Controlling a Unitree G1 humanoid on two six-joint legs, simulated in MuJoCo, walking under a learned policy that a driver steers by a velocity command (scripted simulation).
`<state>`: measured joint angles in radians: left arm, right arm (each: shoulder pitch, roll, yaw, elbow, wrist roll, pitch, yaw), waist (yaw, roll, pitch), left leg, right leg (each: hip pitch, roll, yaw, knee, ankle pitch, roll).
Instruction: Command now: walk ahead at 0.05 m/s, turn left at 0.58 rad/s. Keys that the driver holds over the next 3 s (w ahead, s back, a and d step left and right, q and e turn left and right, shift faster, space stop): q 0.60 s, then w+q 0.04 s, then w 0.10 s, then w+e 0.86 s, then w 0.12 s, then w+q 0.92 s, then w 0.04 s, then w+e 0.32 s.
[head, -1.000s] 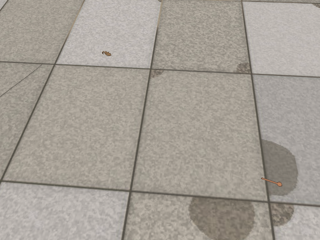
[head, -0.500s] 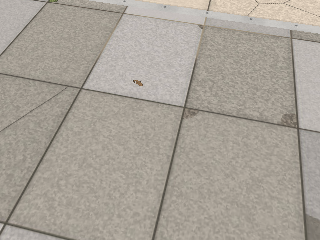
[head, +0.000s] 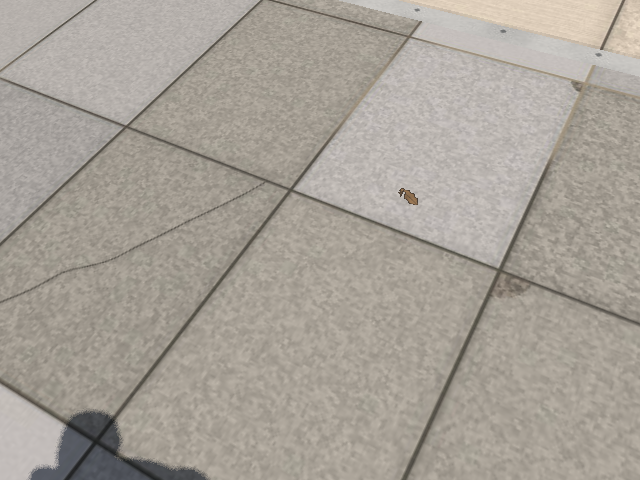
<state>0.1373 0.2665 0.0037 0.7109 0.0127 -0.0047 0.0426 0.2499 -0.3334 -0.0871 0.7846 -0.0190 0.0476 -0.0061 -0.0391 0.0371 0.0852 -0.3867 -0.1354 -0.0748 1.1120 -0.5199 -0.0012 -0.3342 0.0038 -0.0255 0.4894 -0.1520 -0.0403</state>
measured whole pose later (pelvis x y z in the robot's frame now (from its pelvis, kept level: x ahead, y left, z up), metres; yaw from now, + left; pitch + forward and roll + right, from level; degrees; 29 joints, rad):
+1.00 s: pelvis +0.07 +0.03 +0.01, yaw +22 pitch +1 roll +1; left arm 0.41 0.24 0.03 0.85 0.01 -0.04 -0.01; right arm 0.22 -0.29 -0.04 0.76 -0.05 -0.02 0.04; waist 0.03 0.04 -0.01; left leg -0.47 -0.02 -0.03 0.89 -0.26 0.01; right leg -0.08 0.06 0.08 0.31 -0.24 -0.07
